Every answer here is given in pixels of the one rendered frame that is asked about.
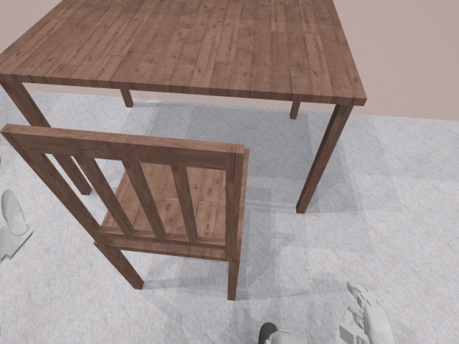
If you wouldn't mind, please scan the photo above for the table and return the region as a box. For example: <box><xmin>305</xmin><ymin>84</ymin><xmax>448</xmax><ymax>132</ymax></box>
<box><xmin>0</xmin><ymin>0</ymin><xmax>367</xmax><ymax>214</ymax></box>

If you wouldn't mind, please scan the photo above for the robot right shin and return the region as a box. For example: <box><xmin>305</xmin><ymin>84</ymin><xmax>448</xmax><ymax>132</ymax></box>
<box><xmin>268</xmin><ymin>330</ymin><xmax>290</xmax><ymax>339</ymax></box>

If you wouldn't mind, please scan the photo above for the robot right foot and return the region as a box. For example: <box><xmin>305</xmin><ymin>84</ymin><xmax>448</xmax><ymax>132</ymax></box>
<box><xmin>258</xmin><ymin>322</ymin><xmax>278</xmax><ymax>344</ymax></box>

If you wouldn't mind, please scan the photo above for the chair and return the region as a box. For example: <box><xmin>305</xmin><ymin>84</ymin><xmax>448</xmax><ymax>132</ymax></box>
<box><xmin>0</xmin><ymin>124</ymin><xmax>250</xmax><ymax>301</ymax></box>

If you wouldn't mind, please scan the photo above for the left robot hand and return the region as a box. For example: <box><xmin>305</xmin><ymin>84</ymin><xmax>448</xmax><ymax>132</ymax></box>
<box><xmin>0</xmin><ymin>139</ymin><xmax>34</xmax><ymax>264</ymax></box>

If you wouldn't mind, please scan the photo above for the right robot hand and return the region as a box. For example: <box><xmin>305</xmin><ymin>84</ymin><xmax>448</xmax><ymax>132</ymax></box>
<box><xmin>339</xmin><ymin>280</ymin><xmax>396</xmax><ymax>344</ymax></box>

